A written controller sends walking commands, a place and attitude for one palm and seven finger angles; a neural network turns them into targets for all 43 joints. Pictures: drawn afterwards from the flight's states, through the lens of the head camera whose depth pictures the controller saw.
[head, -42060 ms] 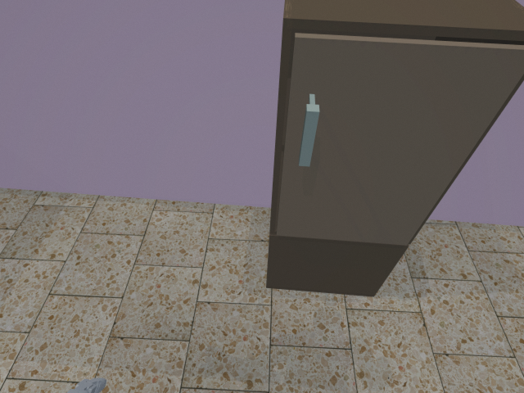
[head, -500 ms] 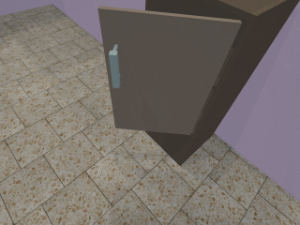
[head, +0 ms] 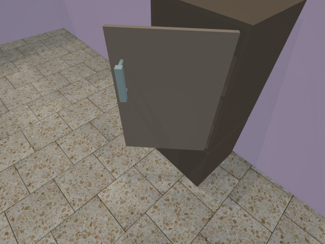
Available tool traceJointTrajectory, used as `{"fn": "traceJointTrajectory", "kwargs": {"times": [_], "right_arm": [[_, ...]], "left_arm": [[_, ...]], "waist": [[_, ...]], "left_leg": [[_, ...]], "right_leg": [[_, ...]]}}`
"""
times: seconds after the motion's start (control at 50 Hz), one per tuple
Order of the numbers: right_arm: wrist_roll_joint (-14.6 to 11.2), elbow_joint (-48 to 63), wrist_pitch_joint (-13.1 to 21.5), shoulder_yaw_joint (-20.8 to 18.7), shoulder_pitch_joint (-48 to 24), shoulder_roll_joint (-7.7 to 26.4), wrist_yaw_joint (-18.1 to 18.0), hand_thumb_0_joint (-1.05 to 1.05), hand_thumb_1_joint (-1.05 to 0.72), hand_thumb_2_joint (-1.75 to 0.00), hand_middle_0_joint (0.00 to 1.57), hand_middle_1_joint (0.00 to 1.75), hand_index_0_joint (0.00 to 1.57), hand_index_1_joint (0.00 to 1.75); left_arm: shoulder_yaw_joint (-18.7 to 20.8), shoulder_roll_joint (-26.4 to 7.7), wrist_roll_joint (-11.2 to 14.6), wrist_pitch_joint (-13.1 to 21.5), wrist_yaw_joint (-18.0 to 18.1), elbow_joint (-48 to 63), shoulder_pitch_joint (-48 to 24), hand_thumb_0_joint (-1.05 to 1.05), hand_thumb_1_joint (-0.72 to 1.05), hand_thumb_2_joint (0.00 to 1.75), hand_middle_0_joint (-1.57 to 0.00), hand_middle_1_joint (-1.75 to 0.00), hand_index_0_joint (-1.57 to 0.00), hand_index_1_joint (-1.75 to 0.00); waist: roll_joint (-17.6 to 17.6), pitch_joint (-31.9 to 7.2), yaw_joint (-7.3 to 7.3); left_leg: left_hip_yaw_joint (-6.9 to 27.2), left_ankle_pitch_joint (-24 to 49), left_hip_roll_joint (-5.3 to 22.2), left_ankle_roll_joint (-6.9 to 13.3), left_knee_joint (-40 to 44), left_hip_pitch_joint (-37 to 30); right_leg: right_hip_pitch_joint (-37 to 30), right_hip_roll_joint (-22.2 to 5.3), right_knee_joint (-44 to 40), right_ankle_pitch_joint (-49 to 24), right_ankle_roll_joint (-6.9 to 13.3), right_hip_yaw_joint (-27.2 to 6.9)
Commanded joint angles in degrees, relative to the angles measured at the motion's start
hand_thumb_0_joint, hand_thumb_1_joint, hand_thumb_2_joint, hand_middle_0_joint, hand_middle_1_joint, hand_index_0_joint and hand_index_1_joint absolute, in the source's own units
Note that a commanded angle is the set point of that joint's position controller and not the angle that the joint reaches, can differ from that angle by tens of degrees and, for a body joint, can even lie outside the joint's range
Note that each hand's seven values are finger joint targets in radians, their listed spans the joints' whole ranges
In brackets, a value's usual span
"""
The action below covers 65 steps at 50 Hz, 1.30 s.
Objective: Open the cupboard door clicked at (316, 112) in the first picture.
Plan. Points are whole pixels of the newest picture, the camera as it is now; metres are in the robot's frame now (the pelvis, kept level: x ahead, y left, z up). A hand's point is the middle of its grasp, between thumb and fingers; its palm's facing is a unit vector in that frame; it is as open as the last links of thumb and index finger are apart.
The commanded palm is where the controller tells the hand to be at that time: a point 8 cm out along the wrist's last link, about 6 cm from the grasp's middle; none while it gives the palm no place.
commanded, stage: look again from close up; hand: left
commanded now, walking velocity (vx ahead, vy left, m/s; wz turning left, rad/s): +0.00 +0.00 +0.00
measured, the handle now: (122, 81) +0.60 +0.17 +0.07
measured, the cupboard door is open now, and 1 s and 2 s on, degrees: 44 44 44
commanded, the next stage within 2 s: shuffle to correct the standing spot in 0.58 s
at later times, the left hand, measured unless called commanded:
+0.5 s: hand out of the picture +0.02 +0.20 -0.18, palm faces +0.01 -0.98 -0.22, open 7.4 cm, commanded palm none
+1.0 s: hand out of the picture +0.01 +0.17 -0.19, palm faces +0.01 -0.98 -0.20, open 7.4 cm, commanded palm none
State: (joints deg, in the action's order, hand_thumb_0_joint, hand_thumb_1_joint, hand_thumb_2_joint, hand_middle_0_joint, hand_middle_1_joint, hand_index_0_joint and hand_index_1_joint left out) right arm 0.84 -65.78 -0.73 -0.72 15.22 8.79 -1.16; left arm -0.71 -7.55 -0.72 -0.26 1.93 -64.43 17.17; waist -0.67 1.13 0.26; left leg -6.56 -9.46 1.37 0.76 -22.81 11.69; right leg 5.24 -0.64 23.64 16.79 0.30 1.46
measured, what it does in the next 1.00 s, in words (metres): stands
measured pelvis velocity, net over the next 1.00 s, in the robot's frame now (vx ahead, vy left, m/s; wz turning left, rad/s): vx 0.04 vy -0.01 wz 0.00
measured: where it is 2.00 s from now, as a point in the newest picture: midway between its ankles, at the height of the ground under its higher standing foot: outside the picture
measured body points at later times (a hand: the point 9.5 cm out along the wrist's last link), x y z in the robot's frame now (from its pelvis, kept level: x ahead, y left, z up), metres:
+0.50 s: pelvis +0.01 +0.02 -0.01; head +0.01 +0.02 +0.44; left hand +0.02 +0.25 -0.16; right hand +0.01 -0.21 -0.17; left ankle +0.03 +0.11 -0.74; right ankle -0.04 -0.11 -0.74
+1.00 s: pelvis +0.04 -0.01 -0.01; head +0.06 +0.00 +0.44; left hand +0.01 +0.22 -0.17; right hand +0.06 -0.24 -0.17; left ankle +0.03 +0.11 -0.74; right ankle -0.04 -0.11 -0.74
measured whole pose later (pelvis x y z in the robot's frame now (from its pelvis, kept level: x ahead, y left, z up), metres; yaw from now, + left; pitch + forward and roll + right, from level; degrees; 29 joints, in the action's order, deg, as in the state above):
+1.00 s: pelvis +0.04 -0.01 -0.01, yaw +0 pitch +2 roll +0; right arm 1.2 -61.2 0.4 -0.7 14.6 9.6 -1.0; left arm 0.4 -9.8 -1.9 0.7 0.9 -61.4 20.2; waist -0.5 0.0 -0.7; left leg -6.2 -17.6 2.7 0.5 -33.4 17.3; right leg 9.2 0.1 30.8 23.4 0.8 1.5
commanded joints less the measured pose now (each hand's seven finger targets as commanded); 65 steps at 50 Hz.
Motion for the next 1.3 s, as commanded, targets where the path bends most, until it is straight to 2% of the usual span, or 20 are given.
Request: {"fn": "traceJointTrajectory", "kwargs": {"times": [0.0,0.06,0.08,0.1,0.12,0.14,0.2,0.3,0.66,0.8,0.88,0.92,0.96,1.0,1.06,1.12,1.14,1.18,1.22,1.28], "right_arm": [[0.0,0.5,0.6,-0.7,3.4,4.2,-0.5,0.00,-0.90,-0.90,0.20,0.30,0.20,0.30],[0.0,0.0,1.0,-0.6,4.3,3.7,-0.7,0.00,-0.90,-0.90,0.20,0.30,0.20,0.30],[-0.3,5.1,2.4,-0.1,-1.6,5.8,0.3,0.00,-0.90,-0.90,0.20,0.30,0.20,0.30],[-0.3,6.0,1.7,-0.2,2.9,3.0,0.7,0.00,-0.90,-0.90,0.20,0.30,0.20,0.30],[0.4,5.3,1.7,-0.1,2.5,3.0,0.9,0.00,-0.90,-0.90,0.20,0.30,0.20,0.30],[0.4,5.4,1.8,-0.2,4.8,3.5,0.8,0.00,-0.90,-0.90,0.20,0.30,0.20,0.30],[0.2,6.1,2.3,-0.2,5.6,4.3,0.3,0.00,-0.90,-0.90,0.20,0.30,0.20,0.30],[0.3,6.8,2.2,-0.3,4.8,5.0,0.2,0.00,-0.90,-0.90,0.20,0.30,0.20,0.30],[0.0,6.6,3.0,-0.8,-0.3,8.8,-0.1,0.00,-0.90,-0.90,0.20,0.30,0.20,0.30],[0.6,6.7,1.5,-2.0,0.6,10.2,0.0,0.00,-0.90,-0.90,0.20,0.30,0.20,0.30],[0.6,7.4,1.8,-2.5,0.7,10.5,-0.3,0.00,-0.90,-0.90,0.20,0.30,0.20,0.30],[0.3,8.0,2.2,-1.8,-1.1,7.7,-0.2,0.00,-0.90,-0.90,0.20,0.30,0.20,0.30],[0.1,8.8,2.8,-0.5,-2.9,4.2,-0.1,0.00,-0.90,-0.90,0.20,0.30,0.20,0.30],[-0.1,8.3,2.5,-0.2,-3.7,3.8,-0.2,0.00,-0.90,-0.90,0.20,0.30,0.20,0.30],[-0.8,7.4,2.3,-0.6,-1.7,5.4,-0.7,0.00,-0.90,-0.90,0.20,0.30,0.20,0.30],[-0.6,5.7,2.0,-1.7,3.9,7.0,-1.4,0.00,-0.90,-0.90,0.20,0.30,0.20,0.30],[-0.6,5.4,1.8,-2.1,5.5,8.0,-1.7,0.00,-0.90,-0.90,0.20,0.30,0.20,0.30],[-0.4,5.4,1.7,-2.3,4.7,8.7,-1.7,0.00,-0.90,-0.90,0.20,0.30,0.20,0.30],[-0.1,6.7,1.6,-2.3,1.8,8.2,-1.5,0.00,-0.90,-0.90,0.20,0.30,0.20,0.30],[0.1,8.7,1.1,-2.4,-2.0,8.5,-1.4,0.00,-0.90,-0.90,0.20,0.30,0.20,0.30]], "left_arm": [[1.3,-5.9,0.3,0.8,0.3,1.3,2.8,0.00,0.90,0.90,-0.20,-0.30,-0.20,-0.30],[1.3,-5.2,0.4,0.9,0.4,0.8,3.4,0.00,0.90,0.90,-0.20,-0.30,-0.20,-0.30],[0.6,-6.5,-1.3,2.9,2.3,0.8,6.8,0.00,0.90,0.90,-0.20,-0.30,-0.20,-0.30],[1.1,-8.8,-0.5,3.2,2.0,3.5,3.4,0.00,0.90,0.90,-0.20,-0.30,-0.20,-0.30],[1.5,-8.8,-0.6,3.5,1.5,4.1,1.7,0.00,0.90,0.90,-0.20,-0.30,-0.20,-0.30],[1.3,-8.2,-0.4,3.6,1.4,4.3,1.6,0.00,0.90,0.90,-0.20,-0.30,-0.20,-0.30],[1.0,-6.0,0.0,3.0,1.1,4.3,3.1,0.00,0.90,0.90,-0.20,-0.30,-0.20,-0.30],[1.0,-5.4,-0.1,2.1,1.0,4.9,3.4,0.00,0.90,0.90,-0.20,-0.30,-0.20,-0.30],[1.8,-9.9,-0.4,1.7,0.4,5.7,2.2,0.00,0.90,0.90,-0.20,-0.30,-0.20,-0.30],[1.8,-7.2,-1.2,0.4,-0.9,5.4,4.1,0.00,0.90,0.90,-0.20,-0.30,-0.20,-0.30],[2.2,-6.9,-1.3,0.7,-1.5,5.5,6.1,0.00,0.90,0.90,-0.20,-0.30,-0.20,-0.30],[2.3,-7.1,-1.0,1.5,-1.1,4.6,8.5,0.00,0.90,0.90,-0.20,-0.30,-0.20,-0.30],[2.7,-9.7,-0.7,2.4,-0.2,3.2,10.4,0.00,0.90,0.90,-0.20,-0.30,-0.20,-0.30],[2.1,-9.2,-0.5,3.1,0.5,2.5,10.6,0.00,0.90,0.90,-0.20,-0.30,-0.20,-0.30],[2.4,-10.9,-0.5,3.0,1.2,3.4,9.1,0.00,0.90,0.90,-0.20,-0.30,-0.20,-0.30],[2.8,-10.1,-0.2,1.9,1.5,5.9,6.4,0.00,0.90,0.90,-0.20,-0.30,-0.20,-0.30],[2.9,-9.8,0.1,1.8,1.6,6.4,5.5,0.00,0.90,0.90,-0.20,-0.30,-0.20,-0.30],[2.9,-7.1,0.3,1.2,1.7,7.6,3.5,0.00,0.90,0.90,-0.20,-0.30,-0.20,-0.30],[2.8,-5.6,0.1,0.3,1.1,8.0,2.4,0.00,0.90,0.90,-0.20,-0.30,-0.20,-0.30],[3.2,-4.9,-0.6,0.0,0.8,6.9,7.2,0.00,0.90,0.90,-0.20,-0.30,-0.20,-0.30]], "waist": [[0.9,5.9,0.39],[0.5,4.9,0.17],[0.0,7.7,-1.93],[0.1,3.3,2.31],[4.4,4.7,1.39],[2.7,2.6,2.11],[2.5,-0.6,1.23],[-0.7,2.9,0.34],[1.2,-0.1,-0.51],[5.8,4.2,0.05],[5.1,3.0,-0.66],[0.4,1.6,-2.01],[-10.3,0.0,-2.19],[-10.7,0.4,-2.17],[-7.3,-1.3,-0.91],[1.6,-4.7,1.43],[6.5,-5.7,1.96],[12.5,-3.5,0.87],[10.6,0.4,0.13],[7.4,-1.4,-2.98]], "left_leg": [[6.2,-3.1,4.4,-0.5,4.7,-3.0],[6.4,-1.2,4.7,-0.4,4.7,-3.1],[5.6,5.9,5.1,-1.3,-9.1,3.2],[5.8,-5.5,3.8,-0.8,-7.0,1.4],[5.9,-4.1,3.4,-0.9,-5.6,0.4],[6.0,-3.0,3.7,-0.5,-5.3,0.7],[7.3,-0.5,4.5,0.8,-4.1,1.2],[8.0,-3.5,4.9,1.5,-1.7,3.7],[7.1,5.9,5.7,2.1,-0.7,-1.5],[13.2,-20.3,10.7,4.4,6.6,1.2],[13.6,-16.7,12.1,5.8,3.9,2.1],[7.2,-6.3,7.5,3.5,-3.9,5.2],[0.4,-4.3,2.0,0.5,-12.8,10.5],[1.3,-12.5,1.3,-0.6,-14.0,12.3],[1.6,-6.2,1.0,-0.2,-9.7,8.8],[1.9,33.5,4.4,1.9,-10.5,-8.9],[4.1,43.9,7.4,3.8,-11.2,-13.1],[10.3,56.3,13.9,8.3,-6.3,-14.3],[10.3,50.6,14.3,9.8,-3.2,-10.6],[7.7,31.6,11.7,6.9,-4.3,-1.4]], "right_leg": [[10.0,-5.8,-8.2,0.4,1.7,-5.8],[8.5,-5.7,-7.4,-1.9,1.7,-5.1],[10.6,-8.2,-6.2,-23.9,0.9,-8.0],[10.7,-9.8,-6.4,-8.8,2.8,-8.1],[12.4,-9.3,-5.7,-6.3,3.6,-7.3],[11.5,-7.1,-4.4,-0.5,3.6,-6.1],[9.4,-4.7,-0.6,-0.7,3.3,-4.7],[10.9,-3.8,0.7,1.4,2.6,-3.9],[8.5,-4.9,0.2,-7.4,1.5,-4.0],[14.4,-1.3,6.0,7.3,1.6,1.2],[13.6,-1.3,6.0,5.4,2.1,1.1],[7.6,-4.0,0.4,-1.8,2.7,-4.0],[0.3,-10.8,-2.2,-26.3,4.4,-12.1],[-4.0,-12.6,1.6,-55.4,5.5,-11.1],[-5.4,-11.3,6.6,-65.8,4.5,-8.3],[6.9,-5.6,12.8,-50.9,0.8,-2.6],[10.8,-4.3,14.3,-39.2,-0.1,-1.2],[16.4,-1.6,16.9,3.7,-0.8,0.0],[15.9,-1.8,15.8,11.9,-0.7,0.1],[7.1,-1.9,9.3,-1.8,-0.4,2.1]]}}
